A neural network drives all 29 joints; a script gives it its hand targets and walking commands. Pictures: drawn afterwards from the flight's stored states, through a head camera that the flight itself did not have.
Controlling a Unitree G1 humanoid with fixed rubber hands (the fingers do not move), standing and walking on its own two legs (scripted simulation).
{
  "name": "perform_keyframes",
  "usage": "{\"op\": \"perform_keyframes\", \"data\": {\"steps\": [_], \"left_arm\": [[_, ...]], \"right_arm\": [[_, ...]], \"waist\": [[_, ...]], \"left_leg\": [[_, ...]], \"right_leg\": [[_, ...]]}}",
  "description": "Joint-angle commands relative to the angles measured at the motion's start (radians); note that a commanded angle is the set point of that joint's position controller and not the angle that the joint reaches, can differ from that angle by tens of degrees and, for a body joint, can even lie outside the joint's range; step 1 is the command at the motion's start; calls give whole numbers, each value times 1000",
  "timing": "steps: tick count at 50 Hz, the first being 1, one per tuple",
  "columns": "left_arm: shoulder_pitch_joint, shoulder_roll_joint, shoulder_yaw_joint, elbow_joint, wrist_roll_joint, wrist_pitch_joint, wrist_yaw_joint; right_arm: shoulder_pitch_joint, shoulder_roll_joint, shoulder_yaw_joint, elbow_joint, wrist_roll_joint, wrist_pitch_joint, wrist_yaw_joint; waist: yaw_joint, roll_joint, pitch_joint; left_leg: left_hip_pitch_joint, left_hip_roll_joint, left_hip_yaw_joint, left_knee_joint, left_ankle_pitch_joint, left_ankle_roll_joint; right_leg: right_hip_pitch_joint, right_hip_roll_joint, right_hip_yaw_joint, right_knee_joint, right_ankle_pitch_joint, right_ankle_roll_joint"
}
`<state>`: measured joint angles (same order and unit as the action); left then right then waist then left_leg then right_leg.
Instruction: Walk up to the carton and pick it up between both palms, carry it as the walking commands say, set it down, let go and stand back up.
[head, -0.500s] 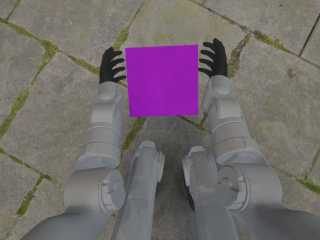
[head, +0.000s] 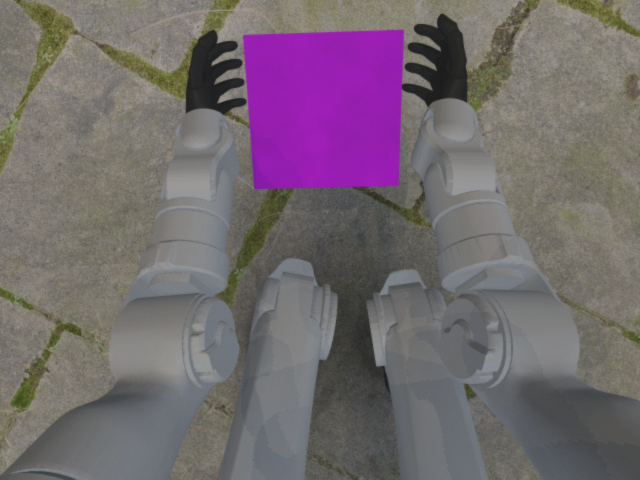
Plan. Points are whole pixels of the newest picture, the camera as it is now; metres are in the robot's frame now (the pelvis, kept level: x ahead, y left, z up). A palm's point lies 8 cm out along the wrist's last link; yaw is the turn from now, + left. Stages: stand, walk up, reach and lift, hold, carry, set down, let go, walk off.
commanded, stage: set down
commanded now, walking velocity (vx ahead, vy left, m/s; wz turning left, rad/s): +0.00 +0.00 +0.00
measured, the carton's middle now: (325, 116) +0.51 +0.06 -0.23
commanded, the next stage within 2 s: none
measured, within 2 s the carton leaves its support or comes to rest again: neither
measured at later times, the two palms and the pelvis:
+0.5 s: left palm (220, 111) +0.50 +0.19 -0.20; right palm (430, 105) +0.52 -0.07 -0.19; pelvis +0.01 +0.00 -0.04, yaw -1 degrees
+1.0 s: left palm (224, 116) +0.50 +0.19 -0.22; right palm (427, 109) +0.53 -0.08 -0.21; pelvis +0.01 +0.00 -0.05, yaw -1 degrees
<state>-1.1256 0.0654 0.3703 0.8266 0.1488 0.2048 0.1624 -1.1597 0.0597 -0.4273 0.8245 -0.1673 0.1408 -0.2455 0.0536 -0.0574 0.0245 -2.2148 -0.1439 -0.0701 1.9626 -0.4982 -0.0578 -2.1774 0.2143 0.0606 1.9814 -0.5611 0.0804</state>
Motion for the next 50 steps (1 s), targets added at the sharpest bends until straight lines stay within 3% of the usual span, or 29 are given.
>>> {"op": "perform_keyframes", "data": {"steps": [1, 11, 20, 25, 35, 50], "left_arm": [[-641, -862, -437, -67, -95, -52, -269], [-698, -817, -447, -58, -124, -62, -275], [-702, -714, -364, 15, -120, -78, -296], [-691, -671, -328, 45, -106, -85, -307], [-717, -666, -382, 12, -160, -107, -315], [-744, -632, -354, 69, -163, -108, -325]], "right_arm": [[-523, 908, 450, 88, 67, 16, 263], [-581, 869, 466, 88, 100, 6, 262], [-605, 802, 419, 131, 81, -4, 268], [-598, 764, 382, 171, 72, -13, 276], [-597, 762, 410, 157, 102, -33, 275], [-633, 726, 386, 195, 105, -27, 301]], "waist": [[50, 42, -1083], [60, 37, -1080], [79, -42, -892], [90, -36, -803], [79, -11, -795], [81, -16, -671]], "left_leg": [[693, -12, 123, -140, 250, 30], [648, -6, 127, -69, 272, 30], [524, -3, 117, -18, 269, 45], [465, 1, 114, 6, 278, 53], [472, 0, 101, 51, 362, 51], [425, 7, 92, 68, 283, 68]], "right_leg": [[417, 18, -111, -145, 185, -46], [383, 13, -118, -70, 203, -44], [311, 11, -115, -34, 207, -43], [274, 16, -102, -17, 227, -50], [302, 15, -91, 30, 304, -61], [245, 5, -87, 53, 226, -73]]}}
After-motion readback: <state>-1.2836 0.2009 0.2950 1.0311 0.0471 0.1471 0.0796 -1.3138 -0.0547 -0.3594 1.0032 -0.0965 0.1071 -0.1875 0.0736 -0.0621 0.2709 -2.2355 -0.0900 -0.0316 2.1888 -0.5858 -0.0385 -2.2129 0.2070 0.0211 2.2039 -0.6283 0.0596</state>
